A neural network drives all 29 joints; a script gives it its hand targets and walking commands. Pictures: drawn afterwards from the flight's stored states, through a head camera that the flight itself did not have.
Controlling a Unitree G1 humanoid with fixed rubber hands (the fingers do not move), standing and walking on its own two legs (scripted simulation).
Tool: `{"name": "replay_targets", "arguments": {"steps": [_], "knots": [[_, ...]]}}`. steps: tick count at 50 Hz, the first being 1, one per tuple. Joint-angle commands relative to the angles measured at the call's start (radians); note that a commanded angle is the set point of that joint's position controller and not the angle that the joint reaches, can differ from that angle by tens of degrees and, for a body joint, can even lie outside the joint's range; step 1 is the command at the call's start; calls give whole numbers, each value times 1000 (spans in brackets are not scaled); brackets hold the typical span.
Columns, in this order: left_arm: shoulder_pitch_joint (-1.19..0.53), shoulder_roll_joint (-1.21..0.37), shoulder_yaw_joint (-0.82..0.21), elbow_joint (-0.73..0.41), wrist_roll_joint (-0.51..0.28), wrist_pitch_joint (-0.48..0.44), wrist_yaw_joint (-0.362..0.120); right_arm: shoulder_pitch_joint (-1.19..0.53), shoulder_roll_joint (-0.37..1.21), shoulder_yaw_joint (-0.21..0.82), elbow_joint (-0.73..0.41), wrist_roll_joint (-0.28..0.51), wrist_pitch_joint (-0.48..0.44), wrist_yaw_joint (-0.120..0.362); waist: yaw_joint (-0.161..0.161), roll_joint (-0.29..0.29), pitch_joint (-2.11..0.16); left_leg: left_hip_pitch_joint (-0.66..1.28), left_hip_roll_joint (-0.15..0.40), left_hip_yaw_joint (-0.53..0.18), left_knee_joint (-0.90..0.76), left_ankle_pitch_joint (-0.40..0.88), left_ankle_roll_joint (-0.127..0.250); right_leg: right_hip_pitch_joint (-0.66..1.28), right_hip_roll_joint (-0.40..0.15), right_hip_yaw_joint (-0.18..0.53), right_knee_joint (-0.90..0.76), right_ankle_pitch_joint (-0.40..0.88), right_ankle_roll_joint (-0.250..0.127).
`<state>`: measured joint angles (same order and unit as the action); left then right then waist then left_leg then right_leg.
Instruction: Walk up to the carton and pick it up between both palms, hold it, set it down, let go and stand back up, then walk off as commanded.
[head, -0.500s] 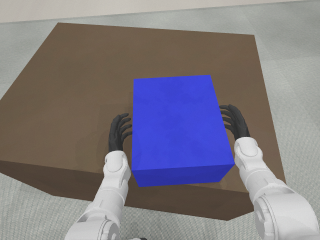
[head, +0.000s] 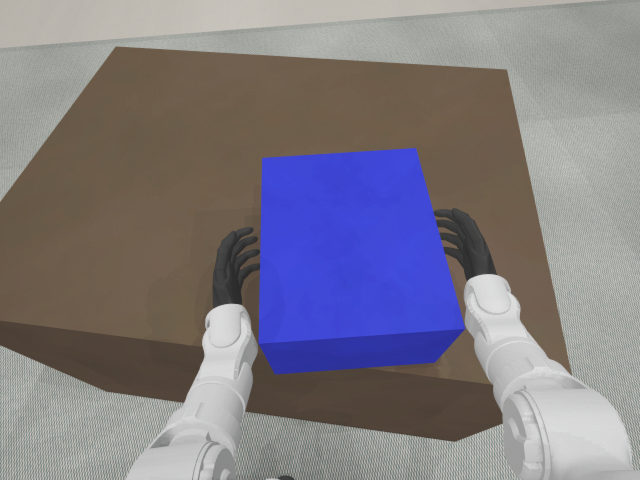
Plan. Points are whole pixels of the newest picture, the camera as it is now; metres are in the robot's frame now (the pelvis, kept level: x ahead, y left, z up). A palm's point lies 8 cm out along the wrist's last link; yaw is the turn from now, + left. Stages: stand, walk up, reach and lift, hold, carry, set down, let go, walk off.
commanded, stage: reach and lift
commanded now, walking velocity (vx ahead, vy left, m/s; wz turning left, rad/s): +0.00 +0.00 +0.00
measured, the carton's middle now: (347, 258) +0.42 +0.01 -0.05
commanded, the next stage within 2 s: none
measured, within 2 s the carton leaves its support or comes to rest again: leaves its support in 0.20 s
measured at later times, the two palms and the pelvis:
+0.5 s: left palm (205, 303) +0.31 +0.19 +0.00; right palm (457, 270) +0.37 -0.14 +0.01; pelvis -0.01 +0.00 +0.00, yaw +0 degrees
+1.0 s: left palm (199, 272) +0.33 +0.19 +0.05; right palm (470, 247) +0.38 -0.14 +0.06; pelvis -0.02 -0.01 +0.00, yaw +2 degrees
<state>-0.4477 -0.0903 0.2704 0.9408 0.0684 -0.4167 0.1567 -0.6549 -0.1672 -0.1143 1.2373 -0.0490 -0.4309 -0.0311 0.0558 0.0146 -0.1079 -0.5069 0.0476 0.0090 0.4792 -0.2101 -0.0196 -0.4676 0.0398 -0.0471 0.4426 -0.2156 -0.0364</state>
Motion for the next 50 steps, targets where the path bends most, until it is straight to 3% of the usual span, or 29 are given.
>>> {"name": "replay_targets", "arguments": {"steps": [1,2,3,7,8,11,12,14,16,18,19,21,22,24,27,28,29,30,32,33,35,39,40,41,45,46,47,48,50], "knots": [[-456,-492,-262,13,174,-71,-143,-341,715,201,-166,-121,-74,102,17,-82,-499,155,-46,25,-37,314,13,309,-20,26,-32,364,61],[-473,-519,-300,6,155,-83,-139,-359,726,222,-199,-114,-85,100,-1,-80,-525,148,-50,24,-34,331,10,323,-20,23,-19,416,65],[-473,-512,-287,2,166,-87,-140,-347,727,239,-193,-112,-91,97,11,-73,-531,149,-52,25,-40,331,10,333,-18,27,-23,428,63],[-500,-530,-328,-25,152,-104,-136,-349,738,265,-212,-116,-108,84,-6,-49,-589,180,-52,10,-29,393,-4,340,-11,18,-20,491,62],[-490,-518,-323,-10,158,-104,-138,-346,741,278,-208,-110,-107,84,11,-53,-558,171,-52,16,-35,379,-1,335,-16,25,-20,484,60],[-494,-524,-321,-21,160,-115,-140,-360,760,296,-246,-107,-124,74,-6,-76,-590,172,-58,10,-41,379,4,372,-13,25,-21,547,70],[-499,-524,-327,-4,156,-113,-142,-365,759,302,-248,-112,-117,71,2,-62,-578,167,-57,11,-43,365,7,367,-19,29,-22,523,66],[-507,-535,-371,-45,137,-109,-141,-327,752,300,-253,-116,-109,61,-33,-57,-582,210,-55,-3,-47,396,0,350,-9,17,-47,506,61],[-555,-547,-377,-64,127,-123,-138,-377,765,308,-286,-123,-127,62,-31,-38,-647,197,-61,-1,-35,384,-7,362,-14,14,-34,510,59],[-565,-597,-446,-111,94,-122,-132,-367,761,323,-308,-122,-122,53,-65,-17,-676,257,-55,-12,-21,450,-23,317,3,-1,-47,497,51],[-585,-558,-413,-81,111,-109,-136,-355,755,293,-269,-143,-108,51,-62,-19,-604,236,-57,-14,-32,382,-14,312,-3,9,-65,427,51],[-613,-600,-469,-156,83,-110,-136,-396,754,309,-339,-130,-112,50,-76,-7,-663,284,-55,-14,-33,417,-26,305,0,-5,-69,427,45],[-598,-575,-448,-128,91,-106,-134,-381,746,294,-303,-134,-100,51,-76,-8,-629,283,-52,-21,-41,383,-25,266,7,-6,-84,347,42],[-614,-601,-485,-153,68,-91,-130,-373,762,305,-329,-117,-79,52,-78,8,-648,322,-54,-22,-43,380,-30,252,9,-7,-100,321,38],[-660,-582,-487,-177,61,-80,-133,-392,770,298,-344,-127,-55,51,-84,-23,-642,292,-55,-20,-59,300,-19,253,-1,-4,-101,270,44],[-676,-589,-493,-182,57,-69,-132,-374,769,293,-320,-127,-38,46,-104,-19,-599,293,-57,-16,-68,279,-22,249,2,-4,-114,229,44],[-713,-602,-540,-230,26,-69,-128,-416,785,314,-379,-102,-36,50,-103,-13,-662,301,-55,-24,-60,297,-25,244,2,-8,-105,240,44],[-697,-567,-509,-194,40,-56,-129,-393,789,316,-351,-99,-16,49,-94,-8,-631,290,-60,-20,-60,277,-19,262,-4,2,-109,233,44],[-721,-584,-543,-249,12,-38,-132,-392,811,342,-394,-78,9,43,-110,-31,-668,296,-62,-25,-65,266,-12,301,-6,1,-101,258,53],[-740,-581,-551,-265,5,-40,-130,-410,826,357,-412,-68,12,48,-95,-23,-677,264,-65,-22,-64,264,-14,303,-6,7,-91,270,51],[-691,-585,-560,-243,3,-8,-135,-365,829,387,-408,-42,62,45,-113,-35,-633,263,-69,-35,-75,246,-8,335,-9,10,-96,274,58],[-693,-603,-604,-340,-39,18,-138,-387,859,467,-522,21,100,34,-103,-42,-683,243,-81,-51,-54,309,-7,419,-14,19,-62,388,67],[-712,-608,-642,-372,-63,26,-141,-376,873,490,-551,35,116,26,-125,-40,-712,245,-85,-54,-53,312,-7,448,-19,24,-55,414,66],[-724,-611,-673,-429,-85,30,-140,-382,902,531,-602,60,129,22,-120,-38,-720,240,-90,-60,-43,337,-9,466,-23,27,-47,463,69],[-672,-584,-672,-484,-85,116,-150,-331,886,578,-664,102,226,7,-117,-37,-629,261,-103,-64,-65,310,-5,486,-19,34,-62,415,70],[-715,-576,-690,-513,-99,139,-157,-365,879,583,-692,107,248,-5,-138,-45,-633,263,-105,-71,-63,294,-7,496,-25,39,-61,406,71],[-716,-573,-695,-549,-111,162,-162,-386,883,606,-746,132,262,-6,-118,-46,-650,272,-105,-70,-64,308,-7,500,-27,40,-60,421,78],[-711,-553,-676,-562,-101,194,-166,-345,857,585,-708,123,299,-14,-136,-54,-615,275,-107,-75,-75,290,-7,511,-24,38,-70,400,74],[-691,-560,-693,-607,-111,246,-174,-383,852,609,-803,160,336,-20,-128,-44,-624,302,-104,-87,-69,314,-9,516,-26,41,-65,404,69]]}}
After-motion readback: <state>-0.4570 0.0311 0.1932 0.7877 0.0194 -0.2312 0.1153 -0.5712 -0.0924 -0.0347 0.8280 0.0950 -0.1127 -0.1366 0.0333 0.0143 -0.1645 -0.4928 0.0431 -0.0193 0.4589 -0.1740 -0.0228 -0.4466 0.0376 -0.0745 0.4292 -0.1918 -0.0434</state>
